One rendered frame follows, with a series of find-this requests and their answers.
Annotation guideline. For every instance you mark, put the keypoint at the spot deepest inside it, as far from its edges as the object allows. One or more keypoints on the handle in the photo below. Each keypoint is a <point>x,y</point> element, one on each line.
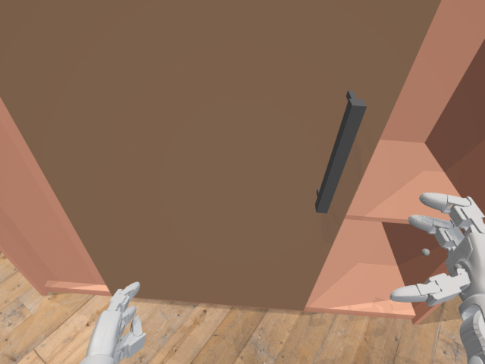
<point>351,121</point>

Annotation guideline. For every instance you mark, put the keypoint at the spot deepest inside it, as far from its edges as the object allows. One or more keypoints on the robot left hand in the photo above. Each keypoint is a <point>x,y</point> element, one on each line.
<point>110,326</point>

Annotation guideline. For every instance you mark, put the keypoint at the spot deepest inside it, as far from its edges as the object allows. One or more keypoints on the robot right hand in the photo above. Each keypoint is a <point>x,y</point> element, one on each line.
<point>466,249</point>

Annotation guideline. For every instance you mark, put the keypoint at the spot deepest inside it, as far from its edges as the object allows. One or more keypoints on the right robot forearm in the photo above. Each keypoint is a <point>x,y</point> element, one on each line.
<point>472,329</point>

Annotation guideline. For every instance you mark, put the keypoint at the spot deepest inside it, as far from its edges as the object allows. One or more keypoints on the wardrobe door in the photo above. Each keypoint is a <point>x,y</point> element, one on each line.
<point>186,139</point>
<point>31,213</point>

